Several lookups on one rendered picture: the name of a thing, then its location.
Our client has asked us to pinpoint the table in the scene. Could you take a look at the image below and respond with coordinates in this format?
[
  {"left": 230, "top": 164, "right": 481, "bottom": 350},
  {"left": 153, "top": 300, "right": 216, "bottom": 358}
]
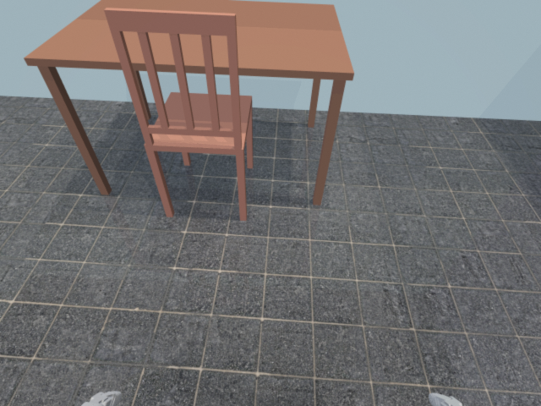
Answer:
[{"left": 24, "top": 0, "right": 354, "bottom": 206}]

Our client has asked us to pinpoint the chair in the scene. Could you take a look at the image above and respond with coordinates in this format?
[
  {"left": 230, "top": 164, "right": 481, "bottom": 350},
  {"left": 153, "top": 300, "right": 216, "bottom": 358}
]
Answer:
[{"left": 104, "top": 8, "right": 253, "bottom": 221}]

